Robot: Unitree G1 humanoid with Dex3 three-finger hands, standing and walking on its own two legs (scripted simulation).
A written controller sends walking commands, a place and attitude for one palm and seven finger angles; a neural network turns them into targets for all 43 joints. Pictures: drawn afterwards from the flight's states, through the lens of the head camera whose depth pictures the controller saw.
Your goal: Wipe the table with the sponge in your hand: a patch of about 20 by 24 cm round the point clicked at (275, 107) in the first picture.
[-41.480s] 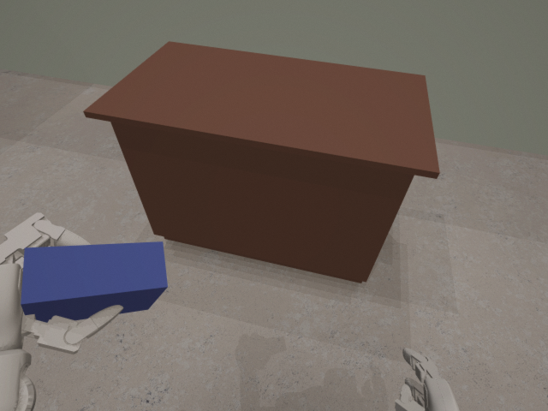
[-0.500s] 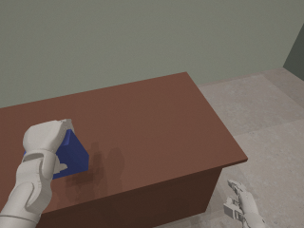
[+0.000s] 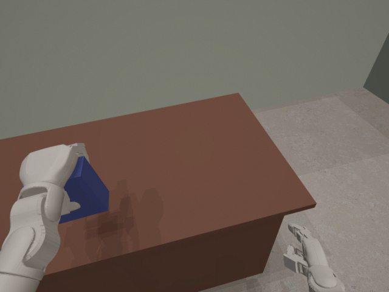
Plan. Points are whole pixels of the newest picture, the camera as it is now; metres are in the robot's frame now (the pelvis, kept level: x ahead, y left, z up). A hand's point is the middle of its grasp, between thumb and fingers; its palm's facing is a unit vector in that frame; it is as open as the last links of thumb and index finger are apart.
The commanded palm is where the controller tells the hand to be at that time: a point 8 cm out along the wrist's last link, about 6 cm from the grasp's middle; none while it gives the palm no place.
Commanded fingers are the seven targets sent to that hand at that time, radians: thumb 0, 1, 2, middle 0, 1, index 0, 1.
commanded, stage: bring the sponge back beside the body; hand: left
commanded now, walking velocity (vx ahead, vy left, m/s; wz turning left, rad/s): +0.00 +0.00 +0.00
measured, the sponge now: (75, 197) +0.25 +0.30 +0.08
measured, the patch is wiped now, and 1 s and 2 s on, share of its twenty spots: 1.00 1.00 1.00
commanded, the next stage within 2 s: step back with the hand held close in 1.62 s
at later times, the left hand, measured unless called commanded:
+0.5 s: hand (58, 197) +0.22 +0.30 +0.12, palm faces +0.06 -0.08 -0.99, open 9.7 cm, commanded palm +0.19 +0.30 +0.18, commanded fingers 0.00 0.10 1.30 -1.20 -1.60 -1.20 -1.60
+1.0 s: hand (55, 218) +0.19 +0.29 +0.11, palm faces +0.05 -0.11 -0.99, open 9.7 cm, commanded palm +0.16 +0.29 +0.18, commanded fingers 0.00 0.10 1.30 -1.20 -1.60 -1.20 -1.60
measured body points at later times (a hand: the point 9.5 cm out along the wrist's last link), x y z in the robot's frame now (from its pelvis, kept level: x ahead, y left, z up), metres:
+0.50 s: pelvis -0.01 +0.00 +0.00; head -0.03 -0.04 +0.45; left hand +0.22 +0.30 +0.17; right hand +0.24 -0.20 -0.08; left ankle +0.02 +0.12 -0.74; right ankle -0.01 -0.11 -0.74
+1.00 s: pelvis -0.02 +0.00 +0.00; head -0.04 -0.04 +0.44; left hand +0.18 +0.29 +0.16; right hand +0.24 -0.19 -0.07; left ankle +0.02 +0.12 -0.74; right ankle -0.01 -0.11 -0.74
